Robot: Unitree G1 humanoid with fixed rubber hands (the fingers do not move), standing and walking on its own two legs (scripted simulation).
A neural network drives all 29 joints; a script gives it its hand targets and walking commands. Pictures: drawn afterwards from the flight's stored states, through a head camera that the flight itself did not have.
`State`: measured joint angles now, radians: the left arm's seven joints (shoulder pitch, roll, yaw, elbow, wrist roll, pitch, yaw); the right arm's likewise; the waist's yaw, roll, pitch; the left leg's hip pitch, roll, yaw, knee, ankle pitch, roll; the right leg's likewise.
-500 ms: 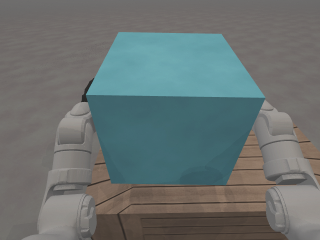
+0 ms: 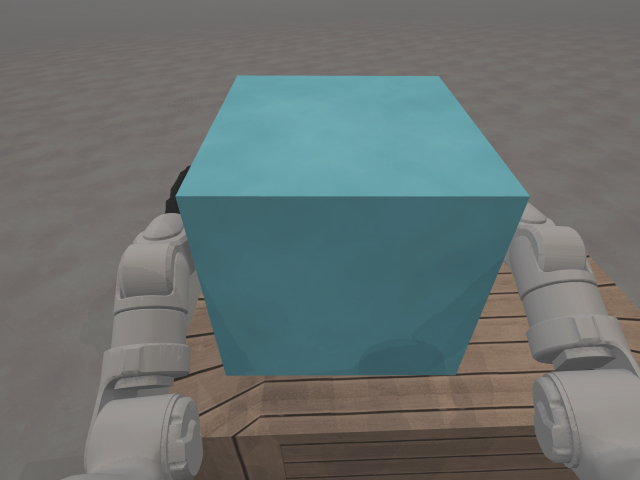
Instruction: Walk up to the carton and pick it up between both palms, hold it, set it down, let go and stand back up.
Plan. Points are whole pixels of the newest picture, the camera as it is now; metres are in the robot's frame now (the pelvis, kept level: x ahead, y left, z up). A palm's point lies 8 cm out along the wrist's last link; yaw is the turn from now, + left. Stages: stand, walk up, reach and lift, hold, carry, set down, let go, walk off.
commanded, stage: hold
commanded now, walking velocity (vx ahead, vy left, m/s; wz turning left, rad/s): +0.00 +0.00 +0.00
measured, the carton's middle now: (339, 215) +0.41 +0.00 +0.19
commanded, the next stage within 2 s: set down in 1.98 s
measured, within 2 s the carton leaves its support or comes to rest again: neither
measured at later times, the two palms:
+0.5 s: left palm (182, 230) +0.35 +0.19 +0.21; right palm (499, 207) +0.36 -0.20 +0.23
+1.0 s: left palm (182, 222) +0.35 +0.19 +0.22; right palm (500, 205) +0.37 -0.20 +0.23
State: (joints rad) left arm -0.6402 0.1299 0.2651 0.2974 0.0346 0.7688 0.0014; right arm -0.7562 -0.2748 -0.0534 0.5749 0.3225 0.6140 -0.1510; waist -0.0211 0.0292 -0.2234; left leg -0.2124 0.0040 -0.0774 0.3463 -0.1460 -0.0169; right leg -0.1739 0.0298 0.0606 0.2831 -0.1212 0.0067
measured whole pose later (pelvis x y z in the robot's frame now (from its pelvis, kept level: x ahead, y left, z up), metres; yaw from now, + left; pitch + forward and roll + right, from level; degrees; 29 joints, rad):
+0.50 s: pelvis +0.00 +0.00 +0.00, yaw +1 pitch +1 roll -1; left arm -0.61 0.14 0.25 0.25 0.03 0.78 0.00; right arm -0.75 -0.27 -0.05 0.54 0.33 0.63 -0.16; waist -0.04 0.01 -0.22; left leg -0.22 0.01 -0.09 0.35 -0.14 -0.02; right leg -0.17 0.04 0.05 0.28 -0.12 0.00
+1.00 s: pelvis +0.00 +0.00 +0.00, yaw +0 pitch +1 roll -1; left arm -0.67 0.15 0.25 0.36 0.03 0.75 0.00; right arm -0.79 -0.28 -0.04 0.62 0.31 0.61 -0.15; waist -0.01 0.02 -0.24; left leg -0.23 0.01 -0.08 0.35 -0.14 -0.02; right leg -0.20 0.03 0.06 0.29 -0.11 0.00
